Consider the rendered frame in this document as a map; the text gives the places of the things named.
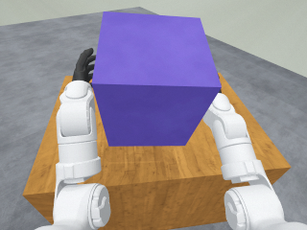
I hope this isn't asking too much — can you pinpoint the robot right forearm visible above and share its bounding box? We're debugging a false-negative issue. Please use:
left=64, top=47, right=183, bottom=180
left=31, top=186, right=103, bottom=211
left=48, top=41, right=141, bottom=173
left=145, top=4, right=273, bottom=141
left=202, top=93, right=284, bottom=218

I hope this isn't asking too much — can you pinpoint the left robot hand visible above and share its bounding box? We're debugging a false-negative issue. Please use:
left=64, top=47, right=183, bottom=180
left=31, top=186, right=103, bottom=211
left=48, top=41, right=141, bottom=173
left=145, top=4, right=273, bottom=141
left=72, top=48, right=96, bottom=87

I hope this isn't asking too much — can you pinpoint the carton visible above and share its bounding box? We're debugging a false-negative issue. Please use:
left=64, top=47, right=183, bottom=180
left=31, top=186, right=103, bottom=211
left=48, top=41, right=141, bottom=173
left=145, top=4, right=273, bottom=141
left=91, top=11, right=222, bottom=147

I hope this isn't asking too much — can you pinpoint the left robot upper arm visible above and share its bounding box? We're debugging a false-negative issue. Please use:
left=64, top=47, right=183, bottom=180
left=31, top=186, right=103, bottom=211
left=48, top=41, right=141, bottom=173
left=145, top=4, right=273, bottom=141
left=35, top=183, right=111, bottom=230

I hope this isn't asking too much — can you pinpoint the pedestal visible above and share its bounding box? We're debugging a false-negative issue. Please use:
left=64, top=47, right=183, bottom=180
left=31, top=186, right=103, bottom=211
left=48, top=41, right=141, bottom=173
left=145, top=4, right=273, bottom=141
left=23, top=73, right=291, bottom=230

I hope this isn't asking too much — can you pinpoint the right robot upper arm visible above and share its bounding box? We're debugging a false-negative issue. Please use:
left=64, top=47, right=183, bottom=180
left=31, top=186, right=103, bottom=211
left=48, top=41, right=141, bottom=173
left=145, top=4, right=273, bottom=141
left=224, top=184, right=307, bottom=230

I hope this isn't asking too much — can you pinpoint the robot left forearm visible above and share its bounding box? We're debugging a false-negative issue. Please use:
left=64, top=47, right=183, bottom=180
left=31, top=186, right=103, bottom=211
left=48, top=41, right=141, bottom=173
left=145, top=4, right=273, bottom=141
left=53, top=80, right=102, bottom=221

